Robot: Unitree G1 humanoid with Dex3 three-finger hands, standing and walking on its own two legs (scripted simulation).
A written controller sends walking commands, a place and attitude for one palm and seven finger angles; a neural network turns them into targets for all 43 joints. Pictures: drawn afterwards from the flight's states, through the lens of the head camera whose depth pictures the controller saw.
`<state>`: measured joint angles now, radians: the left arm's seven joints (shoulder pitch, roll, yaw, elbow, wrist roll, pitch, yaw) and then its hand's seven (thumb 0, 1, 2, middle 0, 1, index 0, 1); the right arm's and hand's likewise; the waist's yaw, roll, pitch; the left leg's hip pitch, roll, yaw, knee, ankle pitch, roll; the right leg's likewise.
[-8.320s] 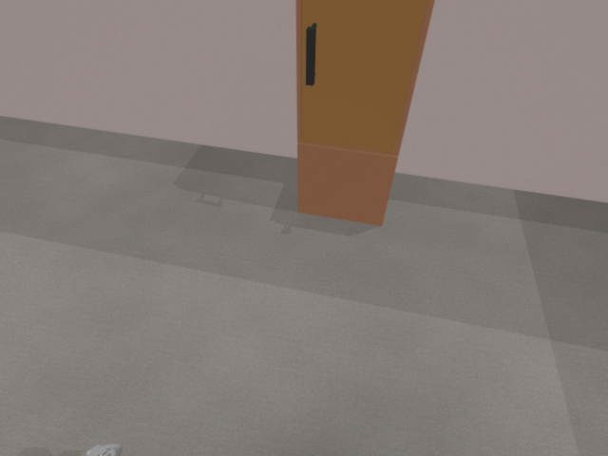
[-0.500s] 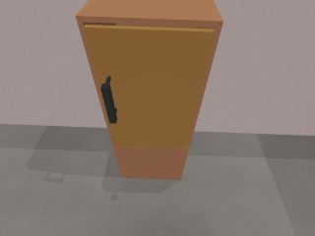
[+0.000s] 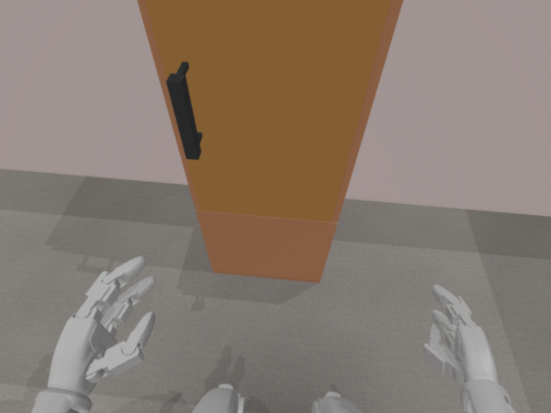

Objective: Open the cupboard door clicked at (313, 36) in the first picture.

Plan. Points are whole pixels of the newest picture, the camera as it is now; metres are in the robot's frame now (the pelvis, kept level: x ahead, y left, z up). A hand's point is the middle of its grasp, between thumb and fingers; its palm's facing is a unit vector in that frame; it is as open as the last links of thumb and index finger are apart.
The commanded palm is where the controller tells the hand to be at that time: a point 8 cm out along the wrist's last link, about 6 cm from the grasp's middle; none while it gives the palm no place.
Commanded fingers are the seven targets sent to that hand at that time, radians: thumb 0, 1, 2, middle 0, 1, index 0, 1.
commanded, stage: raise the hand with hooked fingers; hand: left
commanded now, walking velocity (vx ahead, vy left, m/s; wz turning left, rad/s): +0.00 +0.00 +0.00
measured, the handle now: (189, 113) +0.60 +0.22 +0.08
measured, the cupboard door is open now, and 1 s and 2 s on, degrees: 0 0 0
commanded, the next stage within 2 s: move the hooked fingers beside the handle in 1.72 s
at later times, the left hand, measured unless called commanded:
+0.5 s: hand (97, 308) +0.23 +0.25 +0.06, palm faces +0.01 -1.00 -0.06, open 11.4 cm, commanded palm +0.20 +0.30 +0.06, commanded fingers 0.00 -0.15 0.45 -0.28 -0.98 -0.28 -0.98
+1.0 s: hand (58, 265) +0.27 +0.30 +0.09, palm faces +0.02 -1.00 -0.04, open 13.8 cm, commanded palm +0.25 +0.35 +0.09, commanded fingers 0.00 -0.50 0.30 -0.30 -1.20 -0.30 -1.20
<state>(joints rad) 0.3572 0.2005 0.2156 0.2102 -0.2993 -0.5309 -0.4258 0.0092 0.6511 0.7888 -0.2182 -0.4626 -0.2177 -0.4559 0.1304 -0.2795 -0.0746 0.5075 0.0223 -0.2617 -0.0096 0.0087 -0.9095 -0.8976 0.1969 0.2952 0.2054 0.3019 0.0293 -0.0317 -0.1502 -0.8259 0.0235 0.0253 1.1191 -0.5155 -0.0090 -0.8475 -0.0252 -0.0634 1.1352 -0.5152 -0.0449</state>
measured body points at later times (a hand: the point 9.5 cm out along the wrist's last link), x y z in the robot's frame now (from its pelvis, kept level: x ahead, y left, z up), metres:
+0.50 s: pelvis -0.01 +0.01 +0.01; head +0.04 +0.01 +0.46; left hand +0.22 +0.30 +0.07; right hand +0.11 -0.25 -0.08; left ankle +0.02 +0.13 -0.65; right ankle +0.03 -0.09 -0.65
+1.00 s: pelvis +0.00 +0.04 +0.03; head +0.05 +0.06 +0.48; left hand +0.26 +0.36 +0.09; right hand +0.19 -0.18 -0.04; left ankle +0.02 +0.13 -0.65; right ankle +0.03 -0.09 -0.65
